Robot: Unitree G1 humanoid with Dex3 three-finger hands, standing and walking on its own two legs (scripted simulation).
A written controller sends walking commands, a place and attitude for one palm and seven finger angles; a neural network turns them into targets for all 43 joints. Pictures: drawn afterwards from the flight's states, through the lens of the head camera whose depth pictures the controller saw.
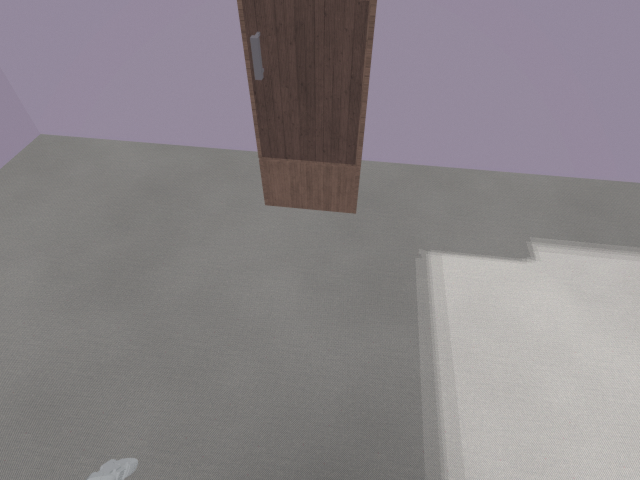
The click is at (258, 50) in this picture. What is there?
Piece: cupboard door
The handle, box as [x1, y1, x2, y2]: [250, 32, 263, 79]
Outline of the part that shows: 257,32 254,35 251,35 250,42 255,79 261,79 263,76 263,68 261,66 258,38 259,32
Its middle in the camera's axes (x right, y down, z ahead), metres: -0.21 -0.60 +1.28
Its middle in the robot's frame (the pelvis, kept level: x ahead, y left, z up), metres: +1.35 +0.26 -0.05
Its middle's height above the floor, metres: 0.72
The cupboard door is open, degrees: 0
